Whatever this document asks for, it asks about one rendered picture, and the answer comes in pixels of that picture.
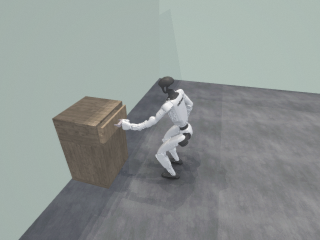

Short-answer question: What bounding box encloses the humanoid robot head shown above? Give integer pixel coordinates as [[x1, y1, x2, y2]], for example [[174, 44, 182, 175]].
[[158, 76, 180, 101]]

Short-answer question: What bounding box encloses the cabinet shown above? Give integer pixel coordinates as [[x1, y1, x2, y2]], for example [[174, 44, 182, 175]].
[[52, 96, 129, 189]]

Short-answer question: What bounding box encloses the robot left foot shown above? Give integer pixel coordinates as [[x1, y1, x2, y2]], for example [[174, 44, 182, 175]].
[[161, 172, 180, 179]]

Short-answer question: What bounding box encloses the robot left forearm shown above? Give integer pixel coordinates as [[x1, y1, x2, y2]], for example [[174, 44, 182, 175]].
[[130, 119, 155, 131]]

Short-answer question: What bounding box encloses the drawer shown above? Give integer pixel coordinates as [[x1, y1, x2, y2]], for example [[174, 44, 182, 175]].
[[97, 104, 127, 144]]

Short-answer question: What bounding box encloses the robot left hand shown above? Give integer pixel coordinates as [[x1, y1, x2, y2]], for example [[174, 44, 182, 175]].
[[122, 119, 131, 130]]

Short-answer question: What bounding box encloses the robot left upper arm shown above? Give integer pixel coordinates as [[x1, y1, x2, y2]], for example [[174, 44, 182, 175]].
[[149, 101, 174, 125]]

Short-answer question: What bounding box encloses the handle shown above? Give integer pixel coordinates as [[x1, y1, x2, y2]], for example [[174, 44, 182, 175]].
[[114, 119, 123, 128]]

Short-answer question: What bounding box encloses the robot right upper arm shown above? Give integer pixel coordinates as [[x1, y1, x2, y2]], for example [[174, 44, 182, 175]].
[[175, 89, 193, 109]]

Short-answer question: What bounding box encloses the robot right forearm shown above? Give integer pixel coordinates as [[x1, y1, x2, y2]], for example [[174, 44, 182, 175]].
[[187, 107, 193, 119]]

